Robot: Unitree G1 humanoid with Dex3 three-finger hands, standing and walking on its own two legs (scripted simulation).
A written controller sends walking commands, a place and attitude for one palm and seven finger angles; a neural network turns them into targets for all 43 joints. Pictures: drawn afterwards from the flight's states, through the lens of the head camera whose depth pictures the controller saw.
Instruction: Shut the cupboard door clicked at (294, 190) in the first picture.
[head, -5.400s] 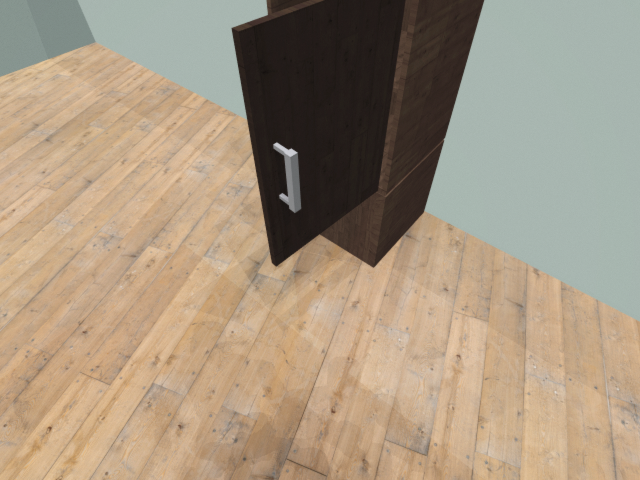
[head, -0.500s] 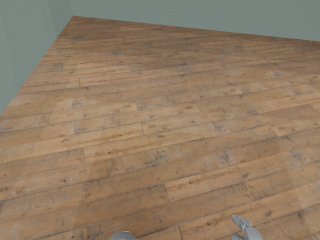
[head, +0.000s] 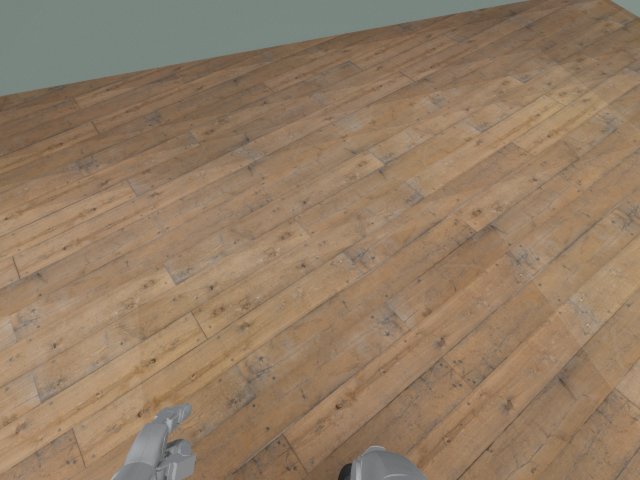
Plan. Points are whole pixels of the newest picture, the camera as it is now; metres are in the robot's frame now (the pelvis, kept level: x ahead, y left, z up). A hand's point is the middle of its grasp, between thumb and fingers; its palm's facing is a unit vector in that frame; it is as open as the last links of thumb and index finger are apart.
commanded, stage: walk to a spot facing it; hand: left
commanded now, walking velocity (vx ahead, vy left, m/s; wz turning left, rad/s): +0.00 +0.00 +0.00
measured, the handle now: out of the picture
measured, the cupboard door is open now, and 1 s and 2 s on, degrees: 84 84 84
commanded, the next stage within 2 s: none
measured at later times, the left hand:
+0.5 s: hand out of the picture +0.14 +0.16 -0.16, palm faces +0.20 -0.96 -0.18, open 7.3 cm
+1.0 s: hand (208, 375) +0.27 +0.18 -0.13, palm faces +0.38 -0.88 -0.30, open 7.3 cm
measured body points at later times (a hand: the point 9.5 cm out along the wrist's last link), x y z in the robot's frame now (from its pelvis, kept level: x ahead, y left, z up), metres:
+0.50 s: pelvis +0.16 -0.01 +0.02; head +0.19 +0.00 +0.46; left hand +0.13 +0.21 -0.14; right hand +0.28 -0.23 -0.13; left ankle +0.19 +0.09 -0.69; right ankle +0.07 -0.05 -0.71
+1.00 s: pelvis +0.23 -0.06 +0.02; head +0.29 -0.06 +0.46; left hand +0.25 +0.22 -0.10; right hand +0.39 -0.28 -0.14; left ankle +0.18 +0.07 -0.69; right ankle +0.27 -0.17 -0.71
